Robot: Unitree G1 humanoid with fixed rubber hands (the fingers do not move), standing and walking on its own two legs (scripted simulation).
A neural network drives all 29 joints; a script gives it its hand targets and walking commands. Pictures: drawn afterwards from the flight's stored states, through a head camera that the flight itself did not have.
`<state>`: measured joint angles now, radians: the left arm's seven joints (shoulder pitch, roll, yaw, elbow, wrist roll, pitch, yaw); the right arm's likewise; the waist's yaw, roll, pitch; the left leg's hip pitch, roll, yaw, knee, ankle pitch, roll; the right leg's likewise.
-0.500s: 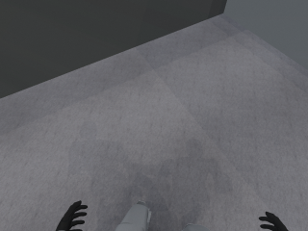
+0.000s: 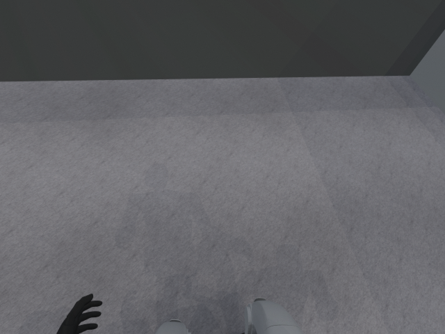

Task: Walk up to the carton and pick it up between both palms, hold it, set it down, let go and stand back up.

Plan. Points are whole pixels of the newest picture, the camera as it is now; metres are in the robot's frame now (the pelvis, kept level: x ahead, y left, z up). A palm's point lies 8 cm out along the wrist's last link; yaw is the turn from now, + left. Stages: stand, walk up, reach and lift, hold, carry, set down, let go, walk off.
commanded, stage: walk up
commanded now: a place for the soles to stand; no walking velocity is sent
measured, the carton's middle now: out of the picture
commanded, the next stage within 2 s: none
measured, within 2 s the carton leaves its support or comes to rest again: neither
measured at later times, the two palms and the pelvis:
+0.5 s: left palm out of the picture -0.17 +0.33 -0.08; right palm out of the picture +0.01 -0.23 -0.11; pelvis -0.16 +0.01 +0.00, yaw +26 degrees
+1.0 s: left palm out of the picture -0.48 +0.26 -0.09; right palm out of the picture -0.01 -0.10 -0.09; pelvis -0.29 +0.03 +0.01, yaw +53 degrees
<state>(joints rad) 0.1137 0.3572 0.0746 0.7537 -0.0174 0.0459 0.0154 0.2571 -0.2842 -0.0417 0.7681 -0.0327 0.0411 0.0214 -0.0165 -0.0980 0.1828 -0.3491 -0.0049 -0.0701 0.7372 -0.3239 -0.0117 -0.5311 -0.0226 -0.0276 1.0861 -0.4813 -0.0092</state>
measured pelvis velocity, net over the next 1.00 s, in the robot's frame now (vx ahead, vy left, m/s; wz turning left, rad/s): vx -0.29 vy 0.03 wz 0.92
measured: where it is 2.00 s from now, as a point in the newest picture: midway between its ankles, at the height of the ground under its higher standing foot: outside the picture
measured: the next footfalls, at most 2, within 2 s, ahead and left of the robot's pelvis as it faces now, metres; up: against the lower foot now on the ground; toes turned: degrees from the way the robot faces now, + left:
right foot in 0.18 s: +0.02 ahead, -0.06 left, +0.00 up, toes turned +6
left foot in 0.56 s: -0.25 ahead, +0.20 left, +0.00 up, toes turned +31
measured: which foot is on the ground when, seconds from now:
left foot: down 0.00-0.22, up 0.24-0.54, down 0.56-0.84, up 0.86-1.00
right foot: up 0.00-0.16, down 0.18-0.60, up 0.62-0.82, down 0.84-1.00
